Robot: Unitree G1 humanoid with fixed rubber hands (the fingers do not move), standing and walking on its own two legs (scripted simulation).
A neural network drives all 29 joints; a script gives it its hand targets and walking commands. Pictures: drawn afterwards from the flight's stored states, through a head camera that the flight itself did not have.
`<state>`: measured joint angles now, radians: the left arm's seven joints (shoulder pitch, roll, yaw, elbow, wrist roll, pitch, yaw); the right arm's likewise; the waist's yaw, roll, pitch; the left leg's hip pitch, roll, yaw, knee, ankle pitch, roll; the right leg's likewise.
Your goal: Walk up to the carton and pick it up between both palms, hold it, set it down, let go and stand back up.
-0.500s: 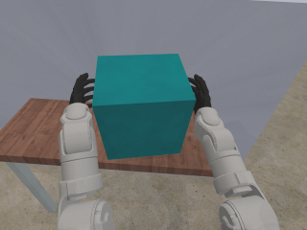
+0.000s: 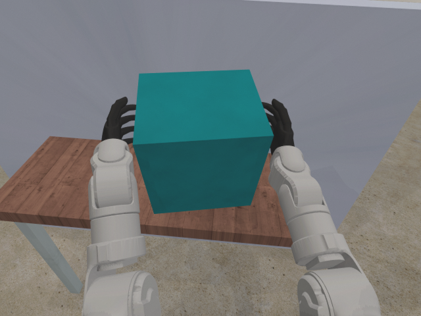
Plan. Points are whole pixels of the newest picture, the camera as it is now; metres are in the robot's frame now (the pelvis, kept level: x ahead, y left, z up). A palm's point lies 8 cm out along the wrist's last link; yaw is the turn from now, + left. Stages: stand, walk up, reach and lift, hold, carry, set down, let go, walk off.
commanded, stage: set down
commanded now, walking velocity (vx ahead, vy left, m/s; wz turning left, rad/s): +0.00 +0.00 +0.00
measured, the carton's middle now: (199, 145) +0.40 +0.01 +0.16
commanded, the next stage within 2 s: none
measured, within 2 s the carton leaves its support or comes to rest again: neither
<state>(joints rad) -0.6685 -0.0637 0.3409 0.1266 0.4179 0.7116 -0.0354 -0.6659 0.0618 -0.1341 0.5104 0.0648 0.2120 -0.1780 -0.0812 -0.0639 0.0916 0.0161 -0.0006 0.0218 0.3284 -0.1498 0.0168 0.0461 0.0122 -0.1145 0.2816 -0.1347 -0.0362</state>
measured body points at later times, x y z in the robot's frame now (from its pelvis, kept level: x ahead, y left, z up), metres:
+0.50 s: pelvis +0.03 +0.00 +0.00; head +0.02 +0.03 +0.45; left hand +0.41 +0.14 +0.14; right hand +0.40 -0.16 +0.15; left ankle +0.04 +0.11 -0.75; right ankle +0.03 -0.09 -0.75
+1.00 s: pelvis +0.03 +0.00 +0.00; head +0.01 +0.02 +0.45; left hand +0.42 +0.13 +0.11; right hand +0.41 -0.17 +0.12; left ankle +0.04 +0.11 -0.75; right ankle +0.03 -0.09 -0.75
